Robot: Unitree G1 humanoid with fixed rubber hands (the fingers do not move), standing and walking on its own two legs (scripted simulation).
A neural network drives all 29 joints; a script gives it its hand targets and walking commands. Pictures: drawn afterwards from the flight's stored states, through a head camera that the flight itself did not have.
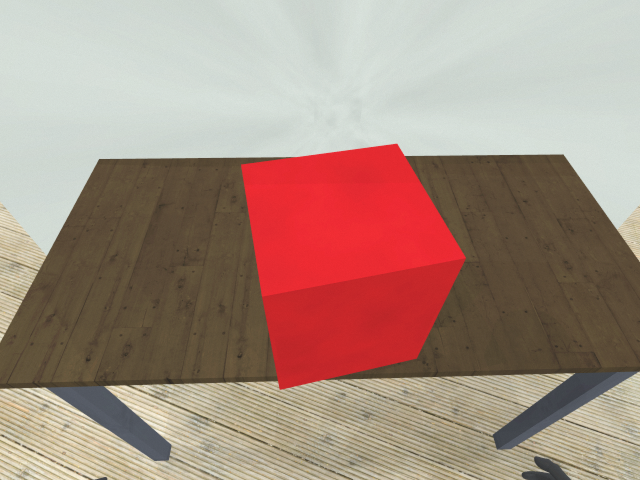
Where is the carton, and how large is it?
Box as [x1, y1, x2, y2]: [241, 144, 465, 389]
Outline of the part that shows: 397,144 241,165 262,298 280,389 416,358 465,257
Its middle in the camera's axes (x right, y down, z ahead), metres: +0.02 +0.04 +0.54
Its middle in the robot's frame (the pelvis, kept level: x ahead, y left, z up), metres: +0.38 -0.02 +0.04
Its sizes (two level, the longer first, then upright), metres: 0.210 0.200 0.250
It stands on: a table, 0.69 m high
